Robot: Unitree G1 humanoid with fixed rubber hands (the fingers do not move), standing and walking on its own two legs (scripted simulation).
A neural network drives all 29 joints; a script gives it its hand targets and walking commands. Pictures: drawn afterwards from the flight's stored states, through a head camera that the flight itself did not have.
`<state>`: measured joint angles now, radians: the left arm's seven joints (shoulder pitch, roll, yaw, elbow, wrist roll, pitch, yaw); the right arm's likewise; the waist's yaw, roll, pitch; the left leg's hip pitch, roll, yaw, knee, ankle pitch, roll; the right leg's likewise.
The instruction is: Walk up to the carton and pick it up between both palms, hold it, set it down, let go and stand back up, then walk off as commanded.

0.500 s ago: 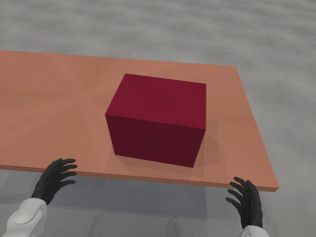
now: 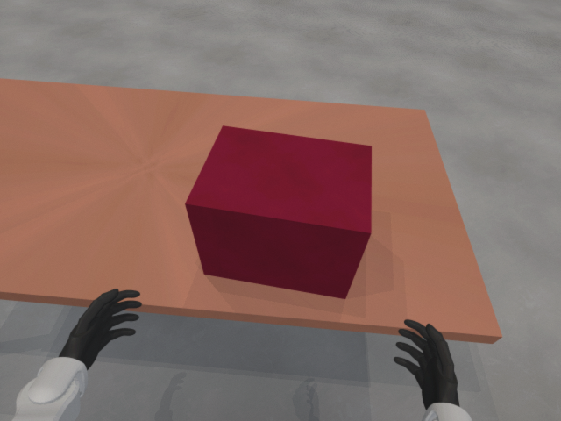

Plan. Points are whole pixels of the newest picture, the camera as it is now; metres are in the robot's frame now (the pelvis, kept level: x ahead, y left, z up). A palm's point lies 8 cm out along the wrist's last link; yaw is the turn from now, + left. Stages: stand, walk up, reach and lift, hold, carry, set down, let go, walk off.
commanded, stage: set down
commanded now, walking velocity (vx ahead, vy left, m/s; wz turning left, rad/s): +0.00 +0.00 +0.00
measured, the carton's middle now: (284, 212) +0.46 +0.01 -0.01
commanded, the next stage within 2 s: let go in 1.18 s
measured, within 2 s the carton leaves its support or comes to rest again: neither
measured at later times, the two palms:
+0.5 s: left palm (100, 366) +0.19 +0.25 -0.02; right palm (437, 402) +0.16 -0.21 -0.04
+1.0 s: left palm (108, 385) +0.17 +0.24 -0.05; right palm (431, 409) +0.16 -0.21 -0.07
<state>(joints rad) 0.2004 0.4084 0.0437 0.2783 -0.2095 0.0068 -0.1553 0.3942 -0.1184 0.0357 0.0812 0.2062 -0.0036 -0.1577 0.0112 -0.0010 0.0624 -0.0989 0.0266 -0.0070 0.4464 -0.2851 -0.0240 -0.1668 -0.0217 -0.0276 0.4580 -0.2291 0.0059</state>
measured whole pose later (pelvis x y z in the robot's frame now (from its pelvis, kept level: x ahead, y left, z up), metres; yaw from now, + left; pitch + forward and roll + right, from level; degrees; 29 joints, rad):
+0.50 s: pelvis +0.00 +0.00 +0.00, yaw +0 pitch -4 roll +0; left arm 0.23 0.36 -0.01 0.29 -0.13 0.09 -0.11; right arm 0.34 -0.15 0.04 0.31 0.15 -0.10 -0.09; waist 0.01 0.00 0.06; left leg -0.08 0.03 -0.01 0.41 -0.27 -0.03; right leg -0.15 -0.02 -0.03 0.44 -0.22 0.00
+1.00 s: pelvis +0.00 +0.00 +0.00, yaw +0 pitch -4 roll +0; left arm 0.23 0.31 -0.02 0.37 -0.07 0.14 -0.04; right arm 0.25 -0.16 0.03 0.55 0.10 -0.15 -0.03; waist 0.01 0.00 0.07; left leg -0.08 0.03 -0.01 0.41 -0.27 -0.03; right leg -0.15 -0.02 -0.03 0.44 -0.22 0.00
